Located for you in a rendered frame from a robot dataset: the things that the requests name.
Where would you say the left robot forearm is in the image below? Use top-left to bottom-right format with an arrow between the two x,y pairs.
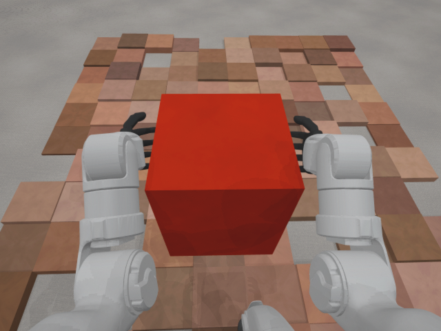
74,132 -> 145,302

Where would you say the left robot upper arm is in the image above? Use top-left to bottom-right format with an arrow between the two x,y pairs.
28,249 -> 158,331

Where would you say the right robot upper arm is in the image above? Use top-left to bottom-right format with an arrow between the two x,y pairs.
309,250 -> 441,331

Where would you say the carton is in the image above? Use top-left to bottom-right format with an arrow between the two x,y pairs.
145,94 -> 305,256

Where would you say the right robot thigh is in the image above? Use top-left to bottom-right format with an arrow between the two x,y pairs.
241,305 -> 295,331

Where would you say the right robot shin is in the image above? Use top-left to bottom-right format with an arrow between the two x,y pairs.
247,301 -> 263,310

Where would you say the right robot forearm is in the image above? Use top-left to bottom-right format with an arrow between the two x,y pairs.
302,134 -> 396,288

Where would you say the robot left hand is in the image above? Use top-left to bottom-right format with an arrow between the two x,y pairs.
120,112 -> 156,170

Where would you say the robot right hand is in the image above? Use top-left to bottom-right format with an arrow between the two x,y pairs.
290,116 -> 322,174

